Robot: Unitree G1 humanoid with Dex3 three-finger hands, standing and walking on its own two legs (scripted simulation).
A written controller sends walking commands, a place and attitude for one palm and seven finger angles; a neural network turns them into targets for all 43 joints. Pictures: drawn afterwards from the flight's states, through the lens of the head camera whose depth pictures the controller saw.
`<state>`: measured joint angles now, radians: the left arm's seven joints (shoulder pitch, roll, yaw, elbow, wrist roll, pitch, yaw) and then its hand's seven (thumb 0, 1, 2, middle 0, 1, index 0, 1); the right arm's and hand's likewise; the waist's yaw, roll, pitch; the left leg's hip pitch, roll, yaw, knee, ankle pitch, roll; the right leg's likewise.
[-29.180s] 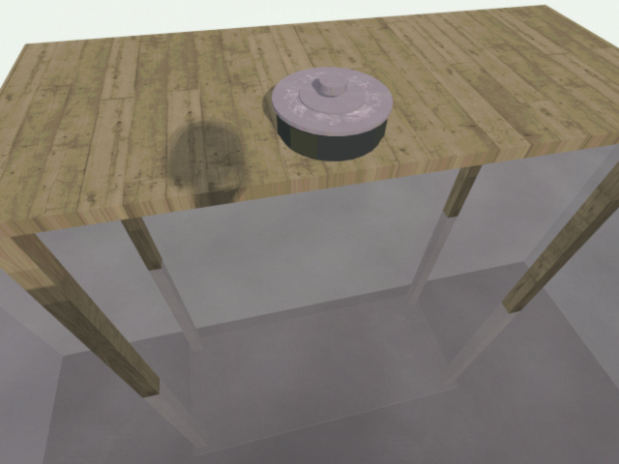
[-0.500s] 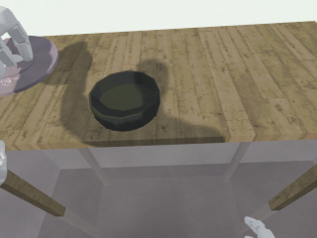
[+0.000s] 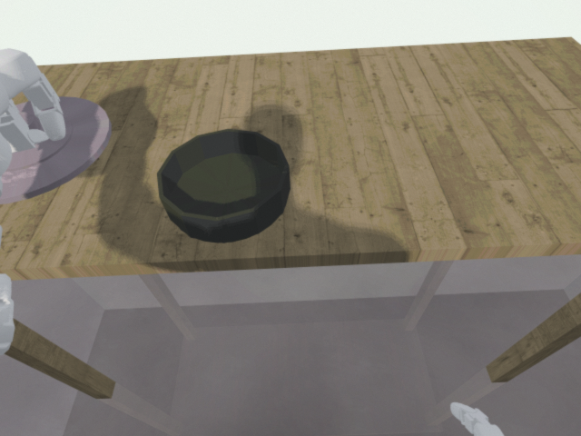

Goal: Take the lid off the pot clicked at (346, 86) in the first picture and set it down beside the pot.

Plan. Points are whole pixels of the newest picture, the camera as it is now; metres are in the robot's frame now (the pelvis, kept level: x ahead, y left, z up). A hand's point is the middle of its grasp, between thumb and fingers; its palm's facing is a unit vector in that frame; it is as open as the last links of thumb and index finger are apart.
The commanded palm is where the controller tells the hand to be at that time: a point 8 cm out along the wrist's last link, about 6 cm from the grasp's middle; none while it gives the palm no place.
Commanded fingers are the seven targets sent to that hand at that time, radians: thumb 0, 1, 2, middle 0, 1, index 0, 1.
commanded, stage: lower the lid onto the table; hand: left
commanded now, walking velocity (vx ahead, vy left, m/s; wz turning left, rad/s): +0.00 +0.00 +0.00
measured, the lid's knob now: (17, 128) +0.44 +0.35 +0.22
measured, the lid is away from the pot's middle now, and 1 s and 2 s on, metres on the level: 0.24 0.23 0.24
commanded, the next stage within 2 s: open the fingers wide in 1.58 s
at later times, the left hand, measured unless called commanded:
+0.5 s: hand (42, 145) +0.42 +0.31 +0.20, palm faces -0.27 -0.11 -0.96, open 3.7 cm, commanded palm +0.40 +0.33 +0.27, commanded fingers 0.00 0.55 1.16 -0.83 -0.84 -1.29 -1.04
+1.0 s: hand (55, 171) +0.41 +0.31 +0.17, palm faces -0.34 -0.11 -0.93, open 3.7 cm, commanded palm +0.41 +0.32 +0.24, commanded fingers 0.00 0.55 1.16 -0.83 -0.84 -1.29 -1.04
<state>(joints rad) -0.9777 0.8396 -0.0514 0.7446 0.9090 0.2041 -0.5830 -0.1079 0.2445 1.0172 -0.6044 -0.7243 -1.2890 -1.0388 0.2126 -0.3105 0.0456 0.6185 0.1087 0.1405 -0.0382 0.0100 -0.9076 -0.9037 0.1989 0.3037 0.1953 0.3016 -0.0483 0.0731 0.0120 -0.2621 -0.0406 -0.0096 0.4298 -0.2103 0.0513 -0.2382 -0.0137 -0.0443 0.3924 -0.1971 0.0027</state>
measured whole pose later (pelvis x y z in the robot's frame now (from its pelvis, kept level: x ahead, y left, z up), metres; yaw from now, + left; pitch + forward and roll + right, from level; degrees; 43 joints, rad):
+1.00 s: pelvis +0.00 +0.00 +0.00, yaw +1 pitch +3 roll -1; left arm -0.88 0.77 -0.09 0.80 0.88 0.09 -0.52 -0.10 0.25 1.02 -0.60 -0.72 -1.29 -1.04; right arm 0.22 -0.30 0.04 0.64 0.09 0.14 -0.04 0.01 -0.91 -0.90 0.20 0.30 0.20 0.30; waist -0.05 0.06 0.01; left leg -0.28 -0.05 -0.02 0.45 -0.21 0.06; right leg -0.24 -0.02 -0.06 0.39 -0.20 0.01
